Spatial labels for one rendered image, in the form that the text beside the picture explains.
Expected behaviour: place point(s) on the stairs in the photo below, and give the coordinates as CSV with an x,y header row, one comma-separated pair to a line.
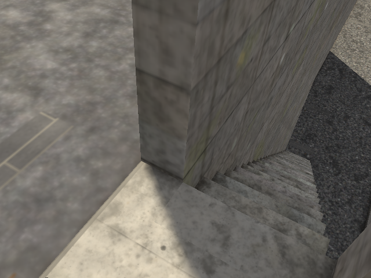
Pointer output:
x,y
279,191

